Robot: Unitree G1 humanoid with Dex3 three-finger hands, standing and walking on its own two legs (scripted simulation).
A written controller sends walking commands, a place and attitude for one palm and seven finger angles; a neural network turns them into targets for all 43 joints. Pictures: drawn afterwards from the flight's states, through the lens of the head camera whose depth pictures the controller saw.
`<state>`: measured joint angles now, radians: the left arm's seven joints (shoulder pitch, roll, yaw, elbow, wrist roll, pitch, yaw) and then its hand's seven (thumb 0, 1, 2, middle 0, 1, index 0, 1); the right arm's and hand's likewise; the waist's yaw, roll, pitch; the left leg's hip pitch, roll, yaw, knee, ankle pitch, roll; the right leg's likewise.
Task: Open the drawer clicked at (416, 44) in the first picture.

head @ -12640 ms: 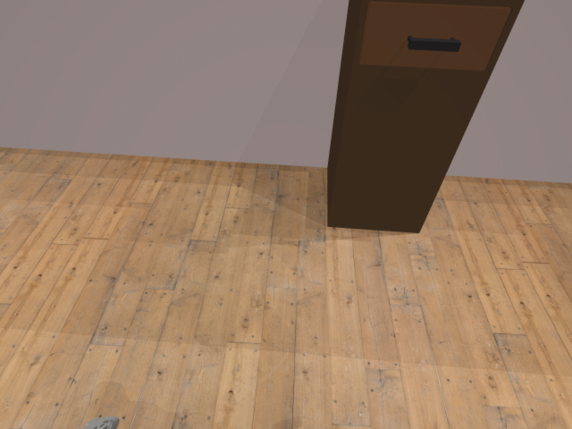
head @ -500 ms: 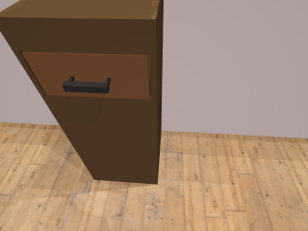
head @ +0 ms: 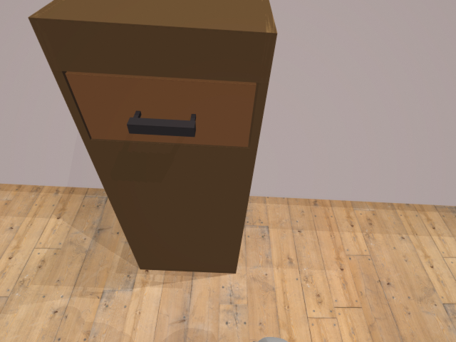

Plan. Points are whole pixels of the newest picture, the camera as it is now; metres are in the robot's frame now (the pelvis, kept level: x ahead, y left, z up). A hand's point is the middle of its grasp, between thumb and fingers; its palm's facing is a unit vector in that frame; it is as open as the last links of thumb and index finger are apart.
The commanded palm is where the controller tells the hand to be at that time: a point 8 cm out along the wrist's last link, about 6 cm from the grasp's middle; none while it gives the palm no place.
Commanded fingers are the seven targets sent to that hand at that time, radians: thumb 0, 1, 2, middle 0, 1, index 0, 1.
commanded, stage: come to a stop and stand still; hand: left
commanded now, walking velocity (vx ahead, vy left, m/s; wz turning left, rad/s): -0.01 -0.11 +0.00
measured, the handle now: (164, 121) +0.53 +0.18 +0.10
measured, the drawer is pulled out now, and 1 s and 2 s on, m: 0.00 0.00 0.00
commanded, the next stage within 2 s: look again from close up in 1.24 s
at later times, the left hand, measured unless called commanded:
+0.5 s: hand out of the picture +0.06 +0.13 -0.18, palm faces +0.06 -0.98 -0.17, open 7.1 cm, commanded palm none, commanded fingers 0.00 0.90 0.90 -0.20 -0.30 -0.20 -0.30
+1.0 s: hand out of the picture +0.02 +0.09 -0.17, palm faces +0.06 -0.99 -0.16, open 7.3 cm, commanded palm none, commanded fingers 0.00 0.90 0.90 -0.20 -0.30 -0.20 -0.30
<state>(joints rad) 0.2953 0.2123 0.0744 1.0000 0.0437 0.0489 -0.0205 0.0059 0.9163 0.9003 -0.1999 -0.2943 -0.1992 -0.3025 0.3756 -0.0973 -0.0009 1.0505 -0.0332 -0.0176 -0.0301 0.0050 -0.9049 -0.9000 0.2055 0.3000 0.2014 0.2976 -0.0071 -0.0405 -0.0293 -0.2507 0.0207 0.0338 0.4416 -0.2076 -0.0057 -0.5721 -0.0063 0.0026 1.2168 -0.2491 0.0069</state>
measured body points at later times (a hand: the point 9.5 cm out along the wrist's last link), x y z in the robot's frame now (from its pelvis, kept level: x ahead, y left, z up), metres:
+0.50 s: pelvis +0.03 -0.05 +0.00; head +0.04 -0.03 +0.45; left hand +0.06 +0.18 -0.17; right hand +0.03 -0.27 -0.16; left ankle +0.03 +0.05 -0.74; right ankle +0.02 -0.14 -0.74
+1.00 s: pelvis +0.05 -0.06 +0.00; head +0.06 -0.07 +0.45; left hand +0.02 +0.14 -0.16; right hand +0.05 -0.28 -0.16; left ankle +0.03 +0.05 -0.74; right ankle +0.02 -0.14 -0.74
